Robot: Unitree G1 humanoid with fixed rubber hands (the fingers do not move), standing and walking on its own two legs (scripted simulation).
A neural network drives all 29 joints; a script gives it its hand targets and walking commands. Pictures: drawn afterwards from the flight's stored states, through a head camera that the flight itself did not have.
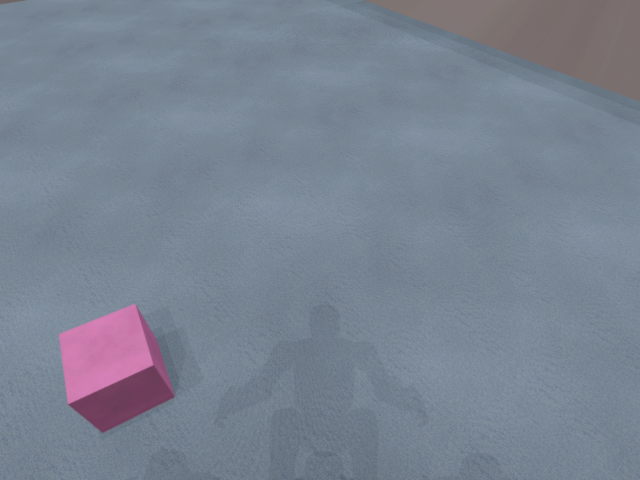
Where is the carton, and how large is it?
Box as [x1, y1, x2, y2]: [59, 304, 174, 432]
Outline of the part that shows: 135,304 59,334 68,404 102,432 174,396 156,339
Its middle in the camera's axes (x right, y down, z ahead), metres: -0.62 +0.38 +1.20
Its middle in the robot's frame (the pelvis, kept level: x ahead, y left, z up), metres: +0.61 +0.63 -0.67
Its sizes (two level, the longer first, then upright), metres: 0.236 0.219 0.225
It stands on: the floor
